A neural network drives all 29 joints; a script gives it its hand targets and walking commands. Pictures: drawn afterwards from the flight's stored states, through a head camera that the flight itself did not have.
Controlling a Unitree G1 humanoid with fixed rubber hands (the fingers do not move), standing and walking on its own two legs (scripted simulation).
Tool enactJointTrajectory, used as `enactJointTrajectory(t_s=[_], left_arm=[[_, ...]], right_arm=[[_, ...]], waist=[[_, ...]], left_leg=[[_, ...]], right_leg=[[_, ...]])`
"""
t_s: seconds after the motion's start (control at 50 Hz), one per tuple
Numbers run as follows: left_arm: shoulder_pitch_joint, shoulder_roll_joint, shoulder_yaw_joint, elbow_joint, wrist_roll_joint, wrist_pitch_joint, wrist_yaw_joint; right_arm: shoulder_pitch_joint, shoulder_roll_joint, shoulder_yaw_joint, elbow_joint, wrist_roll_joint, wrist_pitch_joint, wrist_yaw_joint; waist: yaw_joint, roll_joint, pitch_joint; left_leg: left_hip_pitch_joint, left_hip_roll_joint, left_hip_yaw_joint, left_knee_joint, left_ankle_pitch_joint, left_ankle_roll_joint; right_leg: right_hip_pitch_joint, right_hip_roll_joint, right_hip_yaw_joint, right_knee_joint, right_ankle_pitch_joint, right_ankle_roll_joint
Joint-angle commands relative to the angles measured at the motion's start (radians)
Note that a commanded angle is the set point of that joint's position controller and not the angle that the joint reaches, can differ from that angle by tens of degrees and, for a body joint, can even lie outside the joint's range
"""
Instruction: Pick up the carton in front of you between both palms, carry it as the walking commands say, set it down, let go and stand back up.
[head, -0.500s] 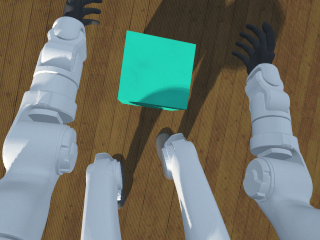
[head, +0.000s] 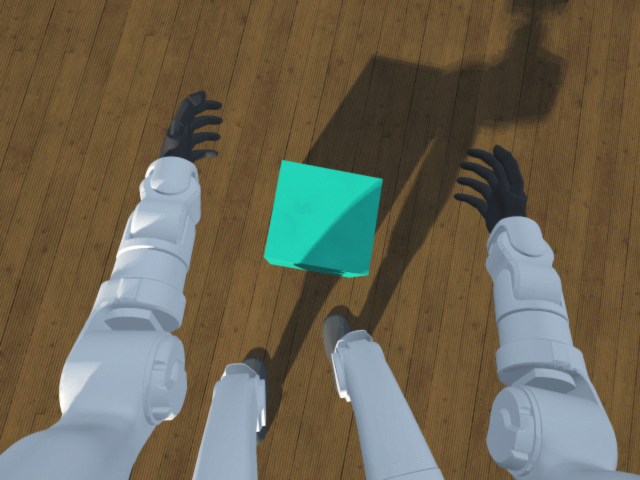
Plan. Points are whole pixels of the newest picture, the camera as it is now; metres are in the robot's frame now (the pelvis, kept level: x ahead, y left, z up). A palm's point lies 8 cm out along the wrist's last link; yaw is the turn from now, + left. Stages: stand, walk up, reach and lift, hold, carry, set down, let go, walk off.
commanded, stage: let go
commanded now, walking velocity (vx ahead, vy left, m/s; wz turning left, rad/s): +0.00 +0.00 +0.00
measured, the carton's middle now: (319, 226) +0.45 -0.11 -0.53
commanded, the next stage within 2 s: stand in 1.22 s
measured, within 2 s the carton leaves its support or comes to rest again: neither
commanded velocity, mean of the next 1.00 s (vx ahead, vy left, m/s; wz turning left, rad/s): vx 0.00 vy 0.00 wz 0.00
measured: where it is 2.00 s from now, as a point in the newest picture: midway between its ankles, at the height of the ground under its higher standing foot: (299, 391)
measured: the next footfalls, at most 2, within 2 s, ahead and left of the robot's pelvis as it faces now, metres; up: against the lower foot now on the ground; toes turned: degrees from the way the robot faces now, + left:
none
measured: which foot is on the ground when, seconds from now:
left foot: down 0.00-1.00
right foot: down 0.00-1.00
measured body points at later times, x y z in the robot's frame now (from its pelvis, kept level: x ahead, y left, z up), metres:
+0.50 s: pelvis +0.07 -0.02 +0.10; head +0.19 -0.02 +0.53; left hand +0.36 +0.16 +0.00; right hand +0.25 -0.27 +0.02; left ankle +0.03 +0.12 -0.62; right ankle +0.09 -0.12 -0.62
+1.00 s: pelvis +0.08 +0.03 +0.12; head +0.10 +0.02 +0.57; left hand +0.26 +0.26 +0.04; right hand +0.25 -0.22 +0.04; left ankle +0.03 +0.12 -0.62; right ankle +0.09 -0.11 -0.62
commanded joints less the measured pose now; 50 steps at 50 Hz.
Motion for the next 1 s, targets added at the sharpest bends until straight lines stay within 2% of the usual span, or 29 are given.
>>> enactJointTrajectory(t_s=[0.0, 0.08, 0.18, 0.26, 0.38, 0.46, 0.6, 0.66, 0.76, 0.92, 0.94, 0.98], left_arm=[[-0.005, -0.025, 0.017, -0.212, 0.026, -0.029, 0.047], [0.155, -0.062, 0.008, -0.345, 0.020, -0.055, 0.079], [0.376, -0.061, -0.013, -0.381, -0.007, -0.096, 0.068], [0.539, -0.027, -0.024, -0.358, -0.027, -0.135, 0.037], [0.752, 0.015, -0.043, -0.324, -0.043, -0.186, -0.006], [0.874, 0.036, -0.050, -0.337, -0.048, -0.207, -0.022], [1.018, 0.057, -0.077, -0.389, -0.070, -0.206, -0.058], [1.076, 0.066, -0.099, -0.415, -0.090, -0.194, -0.079], [1.125, 0.077, -0.132, -0.455, -0.124, -0.169, -0.110], [1.114, 0.091, -0.150, -0.488, -0.139, -0.116, -0.130], [1.141, 0.085, -0.154, -0.416, -0.151, -0.145, -0.109], [1.139, 0.091, -0.154, -0.431, -0.149, -0.147, -0.094]], right_arm=[[0.037, -0.152, 0.021, -0.158, -0.030, -0.031, 0.037], [0.171, -0.172, 0.093, -0.195, -0.017, -0.051, 0.067], [0.373, -0.161, 0.188, -0.205, 0.015, -0.074, 0.082], [0.532, -0.147, 0.251, -0.240, 0.041, -0.095, 0.072], [0.745, -0.131, 0.322, -0.334, 0.067, -0.121, 0.033], [0.838, -0.133, 0.346, -0.367, 0.072, -0.126, 0.016], [0.890, -0.148, 0.341, -0.337, 0.071, -0.125, 0.014], [0.906, -0.163, 0.326, -0.314, 0.063, -0.117, 0.013], [0.929, -0.173, 0.304, -0.291, 0.040, -0.092, 0.009], [0.897, -0.180, 0.283, -0.287, 0.013, -0.039, 0.016], [0.858, -0.216, 0.285, -0.316, 0.004, 0.008, -0.006], [0.883, -0.209, 0.286, -0.317, -0.001, 0.027, -0.018]], waist=[[-0.032, 0.049, -0.917], [-0.011, 0.020, -0.741], [0.013, -0.024, -0.535], [0.032, -0.070, -0.438], [0.055, -0.114, -0.324], [0.079, -0.087, -0.230], [0.132, 0.010, -0.068], [0.148, 0.032, -0.024], [0.151, 0.011, 0.053], [0.150, 0.000, 0.165], [0.150, 0.005, 0.112], [0.154, 0.027, 0.122]], left_leg=[[0.444, -0.036, 0.046, -0.202, 0.295, -0.037], [0.477, -0.029, 0.055, -0.299, 0.180, -0.038], [0.505, -0.018, 0.069, -0.393, 0.065, -0.023], [0.537, -0.013, 0.071, -0.442, 0.055, -0.006], [0.649, -0.005, 0.062, -0.531, 0.111, 0.017], [0.796, 0.003, 0.050, -0.605, 0.177, 0.022], [1.052, 0.031, 0.035, -0.698, 0.303, 0.000], [1.132, 0.046, 0.025, -0.724, 0.369, -0.007], [1.198, 0.068, 0.010, -0.763, 0.437, -0.010], [1.165, 0.091, -0.005, -0.802, 0.380, -0.003], [1.238, 0.097, -0.019, -0.756, 0.477, -0.012], [1.244, 0.095, -0.019, -0.731, 0.527, -0.026]], right_leg=[[0.873, 0.045, -0.096, -0.072, 0.443, 0.021], [0.987, 0.034, -0.067, -0.159, 0.353, 0.006], [1.163, 0.012, -0.021, -0.263, 0.275, 0.008], [1.331, -0.001, 0.017, -0.319, 0.334, 0.019], [1.522, -0.015, 0.049, -0.388, 0.510, 0.040], [1.560, -0.013, 0.042, -0.446, 0.548, 0.043], [1.522, 0.020, -0.003, -0.553, 0.420, 0.022], [1.525, 0.035, -0.019, -0.579, 0.379, 0.015], [1.546, 0.052, -0.029, -0.608, 0.329, 0.010], [1.584, 0.066, -0.044, -0.604, 0.230, 0.008], [1.529, 0.083, -0.051, -0.572, 0.181, 0.009], [1.499, 0.082, -0.052, -0.569, 0.163, 0.004]])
